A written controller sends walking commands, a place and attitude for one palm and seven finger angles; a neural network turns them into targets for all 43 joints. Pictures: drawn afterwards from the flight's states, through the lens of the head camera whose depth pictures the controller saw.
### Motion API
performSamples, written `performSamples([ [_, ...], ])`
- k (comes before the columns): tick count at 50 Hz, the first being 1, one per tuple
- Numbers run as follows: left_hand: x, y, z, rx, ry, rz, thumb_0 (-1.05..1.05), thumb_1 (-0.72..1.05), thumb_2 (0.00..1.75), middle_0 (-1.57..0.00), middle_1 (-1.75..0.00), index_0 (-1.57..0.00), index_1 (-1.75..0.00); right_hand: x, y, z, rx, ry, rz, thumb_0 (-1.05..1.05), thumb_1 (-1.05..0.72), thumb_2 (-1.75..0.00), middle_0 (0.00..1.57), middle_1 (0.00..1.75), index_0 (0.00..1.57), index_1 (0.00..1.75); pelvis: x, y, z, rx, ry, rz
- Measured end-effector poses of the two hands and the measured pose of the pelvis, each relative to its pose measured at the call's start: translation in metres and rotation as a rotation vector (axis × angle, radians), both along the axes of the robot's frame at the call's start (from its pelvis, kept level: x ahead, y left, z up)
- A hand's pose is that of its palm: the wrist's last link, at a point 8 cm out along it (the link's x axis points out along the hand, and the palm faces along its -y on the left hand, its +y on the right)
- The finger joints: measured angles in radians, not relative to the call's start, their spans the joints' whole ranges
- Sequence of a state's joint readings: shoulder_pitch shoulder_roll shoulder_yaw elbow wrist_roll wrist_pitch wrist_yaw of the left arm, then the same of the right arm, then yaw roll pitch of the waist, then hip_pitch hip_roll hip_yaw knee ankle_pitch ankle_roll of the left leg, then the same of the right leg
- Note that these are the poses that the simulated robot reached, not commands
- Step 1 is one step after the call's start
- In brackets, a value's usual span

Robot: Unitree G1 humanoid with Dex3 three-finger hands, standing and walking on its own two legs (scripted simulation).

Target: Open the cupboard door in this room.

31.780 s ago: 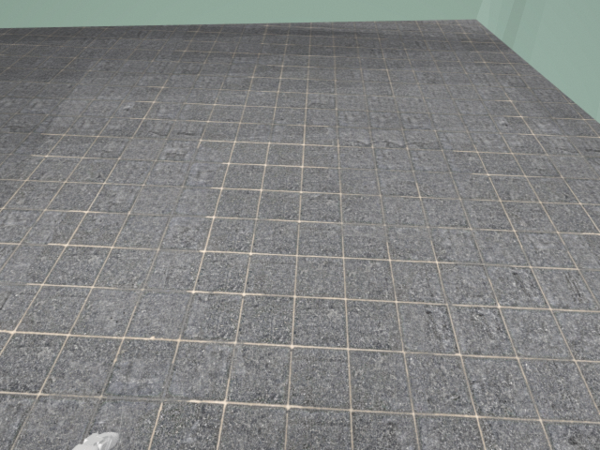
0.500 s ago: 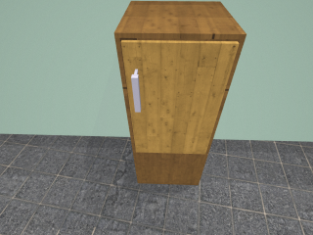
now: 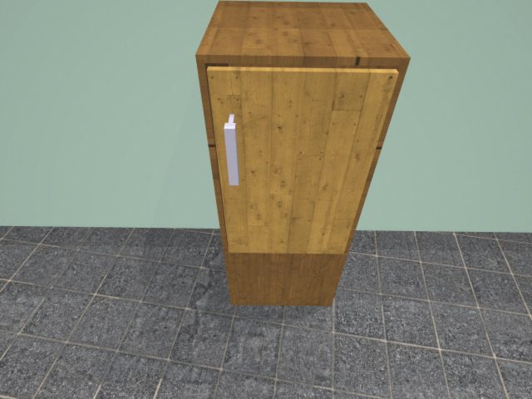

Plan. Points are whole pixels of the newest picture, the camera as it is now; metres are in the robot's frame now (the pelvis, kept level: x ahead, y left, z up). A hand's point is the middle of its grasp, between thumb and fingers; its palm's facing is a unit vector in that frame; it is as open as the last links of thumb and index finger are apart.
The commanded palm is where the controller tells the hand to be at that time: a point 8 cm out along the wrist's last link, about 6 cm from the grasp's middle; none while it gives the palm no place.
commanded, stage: look again from close up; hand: left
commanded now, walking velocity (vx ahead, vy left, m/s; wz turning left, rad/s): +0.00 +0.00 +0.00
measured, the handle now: (233, 150) +0.61 +0.10 +0.05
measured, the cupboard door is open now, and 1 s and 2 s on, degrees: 0 0 0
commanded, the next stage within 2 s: shuffle to correct the standing spot in 0.56 s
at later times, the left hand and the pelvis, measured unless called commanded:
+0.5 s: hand out of the picture -0.01 +0.13 -0.17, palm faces +0.05 -0.99 -0.15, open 7.4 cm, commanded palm none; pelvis +0.00 -0.02 +0.00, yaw +1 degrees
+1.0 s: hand out of the picture +0.00 +0.11 -0.17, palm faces +0.06 -0.99 -0.16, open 7.4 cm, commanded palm none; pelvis +0.03 -0.05 +0.00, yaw -1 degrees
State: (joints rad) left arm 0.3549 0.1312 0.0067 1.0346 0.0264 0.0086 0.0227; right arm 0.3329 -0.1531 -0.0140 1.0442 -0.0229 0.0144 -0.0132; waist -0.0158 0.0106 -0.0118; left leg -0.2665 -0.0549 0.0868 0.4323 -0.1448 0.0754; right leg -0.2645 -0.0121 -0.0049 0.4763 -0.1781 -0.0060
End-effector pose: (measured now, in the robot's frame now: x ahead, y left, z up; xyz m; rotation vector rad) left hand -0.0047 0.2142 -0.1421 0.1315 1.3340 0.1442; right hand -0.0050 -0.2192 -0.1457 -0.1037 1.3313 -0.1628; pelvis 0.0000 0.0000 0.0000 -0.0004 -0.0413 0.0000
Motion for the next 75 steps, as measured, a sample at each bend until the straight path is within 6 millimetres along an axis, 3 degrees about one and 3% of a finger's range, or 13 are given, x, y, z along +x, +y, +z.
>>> performSamples([
  [8,-0.011,-0.008,0.000,-0.001,0.011,0.014,0.01,0.91,0.90,-0.20,-0.30,-0.20,-0.30,0.006,-0.005,-0.001,0.004,-0.021,0.013,0.01,-0.91,-0.90,0.20,0.30,0.20,0.30,-0.003,-0.006,0.000,0.003,-0.001,0.004],
  [16,-0.017,-0.020,-0.002,-0.017,0.023,0.021,0.01,0.91,0.90,-0.20,-0.30,-0.19,-0.30,0.000,-0.014,0.000,-0.005,-0.002,0.013,0.01,-0.91,-0.90,0.20,0.30,0.20,0.30,-0.004,-0.013,0.000,0.002,0.001,0.007],
  [29,-0.011,-0.031,-0.004,-0.032,0.029,0.023,0.01,0.91,0.90,-0.20,-0.30,-0.20,-0.30,-0.021,-0.018,0.001,-0.004,0.073,0.002,0.01,-0.91,-0.90,0.20,0.30,0.20,0.30,-0.001,-0.021,0.001,0.002,0.010,0.012],
  [38,-0.005,-0.033,-0.003,-0.032,0.044,0.025,0.01,0.91,0.90,-0.20,-0.30,-0.19,-0.30,-0.019,-0.016,0.001,0.005,0.091,-0.004,0.01,-0.91,-0.90,0.20,0.30,0.20,0.30,0.007,-0.024,0.002,0.002,0.020,0.007],
  [46,0.000,-0.041,-0.001,-0.030,0.071,0.022,0.01,0.91,0.90,-0.20,-0.30,-0.19,-0.30,0.003,-0.033,-0.003,-0.001,0.062,-0.027,0.01,-0.91,-0.90,0.20,0.30,0.20,0.30,0.020,-0.037,-0.001,0.015,0.026,-0.019],
  [55,0.001,-0.065,-0.002,-0.042,0.113,0.075,0.01,0.91,0.90,-0.20,-0.30,-0.19,-0.30,0.063,-0.063,0.008,-0.039,-0.014,0.010,0.01,-0.91,-0.90,0.20,0.30,0.20,0.30,0.046,-0.055,0.002,0.004,0.044,-0.007],
  [59,0.015,-0.071,-0.010,-0.074,0.126,0.069,0.01,0.91,0.90,-0.20,-0.30,-0.19,-0.30,0.091,-0.064,0.011,-0.063,-0.067,0.023,0.01,-0.91,-0.90,0.20,0.30,0.20,0.30,0.060,-0.056,-0.002,-0.004,0.048,-0.015],
  [62,0.034,-0.072,-0.016,-0.088,0.134,0.035,0.01,0.91,0.90,-0.20,-0.30,-0.19,-0.30,0.102,-0.065,0.008,-0.074,-0.084,0.009,0.01,-0.91,-0.90,0.20,0.30,0.20,0.30,0.070,-0.059,-0.006,0.009,0.052,-0.031],
  [69,0.112,-0.068,0.001,-0.018,0.048,-0.027,0.03,0.93,0.90,-0.20,-0.30,-0.20,-0.30,0.093,-0.087,0.012,-0.060,0.015,-0.019,0.01,-0.91,-0.90,0.20,0.30,0.20,0.30,0.094,-0.082,0.003,-0.003,0.069,-0.038],
  [75,0.166,-0.082,-0.001,0.070,-0.047,-0.047,0.02,0.93,0.90,-0.20,-0.30,-0.19,-0.30,0.098,-0.122,-0.010,-0.026,0.106,-0.035,0.01,-0.91,-0.90,0.20,0.30,0.20,0.30,0.116,-0.115,-0.011,0.013,0.067,-0.018],
])
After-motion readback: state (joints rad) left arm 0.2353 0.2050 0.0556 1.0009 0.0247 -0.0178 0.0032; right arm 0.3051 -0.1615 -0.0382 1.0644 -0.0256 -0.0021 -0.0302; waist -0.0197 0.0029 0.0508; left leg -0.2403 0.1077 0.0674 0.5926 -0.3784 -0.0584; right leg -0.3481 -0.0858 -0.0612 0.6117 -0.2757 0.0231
